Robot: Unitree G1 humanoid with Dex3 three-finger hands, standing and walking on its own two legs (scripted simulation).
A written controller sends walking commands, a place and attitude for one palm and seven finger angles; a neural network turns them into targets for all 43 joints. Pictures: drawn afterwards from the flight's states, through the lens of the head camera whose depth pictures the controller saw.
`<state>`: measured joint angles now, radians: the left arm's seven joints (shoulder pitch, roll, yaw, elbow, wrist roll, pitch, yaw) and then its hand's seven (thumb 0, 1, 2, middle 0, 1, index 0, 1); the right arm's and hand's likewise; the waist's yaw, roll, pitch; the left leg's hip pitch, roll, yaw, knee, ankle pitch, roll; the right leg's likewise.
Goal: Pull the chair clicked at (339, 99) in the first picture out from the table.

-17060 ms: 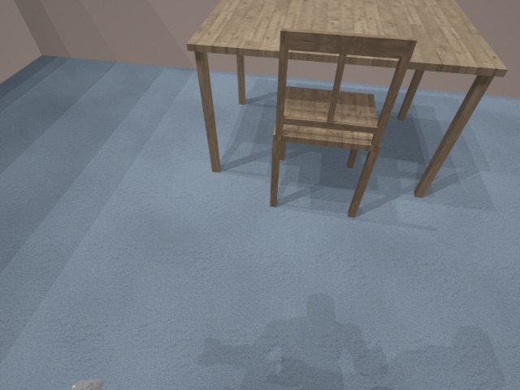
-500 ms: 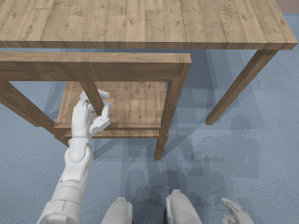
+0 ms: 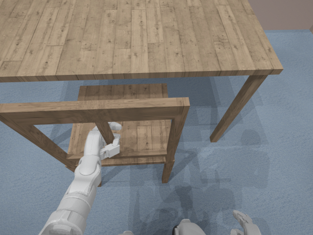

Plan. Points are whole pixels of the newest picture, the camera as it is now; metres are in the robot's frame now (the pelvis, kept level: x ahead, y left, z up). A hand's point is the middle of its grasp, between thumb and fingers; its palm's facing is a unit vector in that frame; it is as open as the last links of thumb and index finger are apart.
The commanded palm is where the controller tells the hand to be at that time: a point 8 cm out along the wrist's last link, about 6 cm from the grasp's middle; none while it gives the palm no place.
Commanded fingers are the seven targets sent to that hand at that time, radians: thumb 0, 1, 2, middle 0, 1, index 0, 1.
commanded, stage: step backward, pulling the chair out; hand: left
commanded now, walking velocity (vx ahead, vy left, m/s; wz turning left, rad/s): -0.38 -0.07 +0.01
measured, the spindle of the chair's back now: (110, 139) +0.38 +0.13 -0.07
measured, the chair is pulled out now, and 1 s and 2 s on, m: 0.05 0.20 0.31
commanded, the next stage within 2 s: none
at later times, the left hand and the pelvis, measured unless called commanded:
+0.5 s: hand (118, 163) +0.30 +0.10 -0.05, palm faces -0.06 -0.99 -0.14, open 5.4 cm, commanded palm +0.28 +0.15 -0.05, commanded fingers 0.00 0.90 0.90 -0.50 -1.45 -0.50 -1.45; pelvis -0.03 +0.00 +0.02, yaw -4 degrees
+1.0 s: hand (118, 199) +0.21 +0.09 -0.05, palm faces -0.06 -0.99 -0.15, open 5.4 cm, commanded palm +0.21 +0.14 -0.05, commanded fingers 0.00 0.90 0.90 -0.50 -1.45 -0.50 -1.45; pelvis -0.11 +0.00 +0.01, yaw -3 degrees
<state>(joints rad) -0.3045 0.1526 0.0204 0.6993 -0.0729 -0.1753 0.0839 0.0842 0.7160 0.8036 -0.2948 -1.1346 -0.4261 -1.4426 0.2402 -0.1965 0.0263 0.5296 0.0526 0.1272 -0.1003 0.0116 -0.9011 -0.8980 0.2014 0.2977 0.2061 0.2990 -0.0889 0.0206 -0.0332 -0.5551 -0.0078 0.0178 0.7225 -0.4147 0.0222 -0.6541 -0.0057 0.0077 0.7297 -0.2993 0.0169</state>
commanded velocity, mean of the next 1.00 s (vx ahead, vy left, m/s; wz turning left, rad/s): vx -0.38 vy -0.06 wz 0.10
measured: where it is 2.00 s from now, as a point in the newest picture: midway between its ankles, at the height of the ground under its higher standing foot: outside the picture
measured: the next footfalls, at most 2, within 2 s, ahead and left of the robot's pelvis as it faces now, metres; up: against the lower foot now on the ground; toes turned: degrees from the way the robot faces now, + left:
right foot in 0.96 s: -0.04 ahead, -0.13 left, +0.00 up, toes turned -4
left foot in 1.36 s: -0.17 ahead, +0.14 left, +0.00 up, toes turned +0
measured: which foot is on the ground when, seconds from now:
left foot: down 0.00-1.00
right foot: down 0.00-0.82, up 0.84-0.94, down 0.96-1.00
